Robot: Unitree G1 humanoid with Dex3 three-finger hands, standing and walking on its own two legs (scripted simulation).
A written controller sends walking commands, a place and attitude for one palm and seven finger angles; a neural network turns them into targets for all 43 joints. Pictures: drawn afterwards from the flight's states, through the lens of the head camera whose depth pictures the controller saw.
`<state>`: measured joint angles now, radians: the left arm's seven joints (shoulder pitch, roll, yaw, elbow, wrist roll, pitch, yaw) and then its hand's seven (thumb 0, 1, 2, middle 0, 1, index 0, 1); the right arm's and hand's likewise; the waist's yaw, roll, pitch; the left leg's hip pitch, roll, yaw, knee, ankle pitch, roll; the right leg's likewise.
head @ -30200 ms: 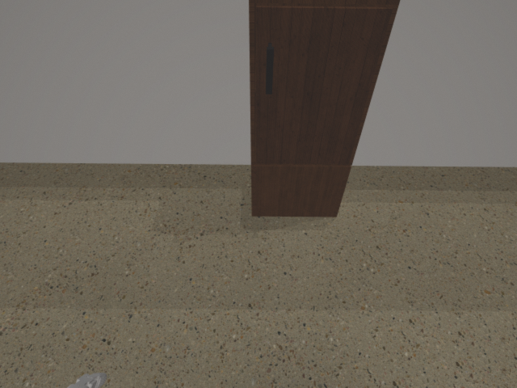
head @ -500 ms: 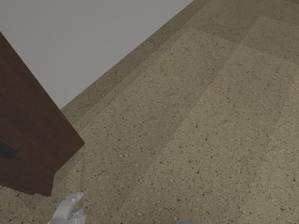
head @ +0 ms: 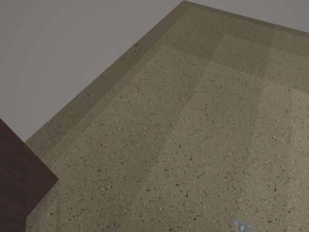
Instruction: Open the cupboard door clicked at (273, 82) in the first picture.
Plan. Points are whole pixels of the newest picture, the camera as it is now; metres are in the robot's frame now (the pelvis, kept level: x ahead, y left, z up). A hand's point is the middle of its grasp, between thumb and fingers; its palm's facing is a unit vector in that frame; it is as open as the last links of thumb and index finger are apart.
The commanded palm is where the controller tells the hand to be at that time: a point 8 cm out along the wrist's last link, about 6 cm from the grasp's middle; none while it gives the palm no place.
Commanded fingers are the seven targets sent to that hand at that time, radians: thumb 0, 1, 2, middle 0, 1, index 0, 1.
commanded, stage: walk to a spot facing it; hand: left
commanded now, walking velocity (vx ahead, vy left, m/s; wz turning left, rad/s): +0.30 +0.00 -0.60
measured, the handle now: out of the picture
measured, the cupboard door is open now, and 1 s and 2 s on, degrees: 44 44 44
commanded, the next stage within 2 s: turn to face it in 1.34 s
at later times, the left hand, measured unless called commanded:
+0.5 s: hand (148, 153) +0.40 +0.06 -0.17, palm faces -0.36 -0.92 -0.17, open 7.4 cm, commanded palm none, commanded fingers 0.00 0.90 0.90 -0.20 -0.30 -0.20 -0.30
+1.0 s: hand (155, 154) +0.40 +0.03 -0.16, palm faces -0.34 -0.92 -0.19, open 7.3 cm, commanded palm none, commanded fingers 0.00 0.90 0.90 -0.20 -0.30 -0.20 -0.30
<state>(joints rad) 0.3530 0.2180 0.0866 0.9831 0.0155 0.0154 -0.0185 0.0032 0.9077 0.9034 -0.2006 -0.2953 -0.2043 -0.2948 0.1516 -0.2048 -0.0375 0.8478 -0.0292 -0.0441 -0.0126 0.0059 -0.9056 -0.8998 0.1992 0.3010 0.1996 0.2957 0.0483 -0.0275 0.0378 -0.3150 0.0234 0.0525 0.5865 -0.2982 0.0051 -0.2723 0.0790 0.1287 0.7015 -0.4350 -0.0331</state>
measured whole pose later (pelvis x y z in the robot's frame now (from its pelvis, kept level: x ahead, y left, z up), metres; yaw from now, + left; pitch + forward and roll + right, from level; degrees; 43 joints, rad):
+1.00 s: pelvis +0.43 -0.15 +0.00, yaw -27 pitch +1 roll +1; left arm 0.48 0.12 0.02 1.13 0.01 -0.08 0.03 0.00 0.91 0.90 -0.20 -0.29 -0.20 -0.29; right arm 0.04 -0.16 -0.03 0.96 -0.02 -0.03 0.01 0.00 -0.91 -0.90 0.20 0.30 0.20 0.30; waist 0.05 -0.01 0.07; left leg -0.51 0.01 0.14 0.70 -0.23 0.02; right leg 0.13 0.10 0.02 0.32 -0.43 -0.11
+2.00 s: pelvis +0.74 -0.37 +0.00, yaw -23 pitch +0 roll +0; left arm 0.15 0.18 0.05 0.95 0.02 -0.02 0.02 -0.02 0.93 0.90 -0.20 -0.30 -0.20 -0.29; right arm 0.14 -0.22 -0.06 0.95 -0.02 0.04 0.01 0.01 -0.92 -0.90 0.19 0.30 0.19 0.29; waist -0.03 -0.04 0.08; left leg -0.42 0.06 0.15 0.75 -0.34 -0.03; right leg -0.16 -0.11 -0.36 0.61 -0.43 -0.03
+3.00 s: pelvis +0.74 -0.43 -0.01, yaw +14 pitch +0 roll +1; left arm 0.26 0.26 0.06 0.94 0.02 0.04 0.02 0.00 0.91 0.90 -0.20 -0.30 -0.20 -0.29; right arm 0.05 -0.24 -0.06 0.89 -0.02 0.03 0.02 0.01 -0.91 -0.90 0.20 0.30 0.20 0.30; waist 0.03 -0.06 0.12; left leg -0.32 -0.01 0.11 0.66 -0.33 0.05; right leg -0.34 -0.18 -0.20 0.94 -0.54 0.05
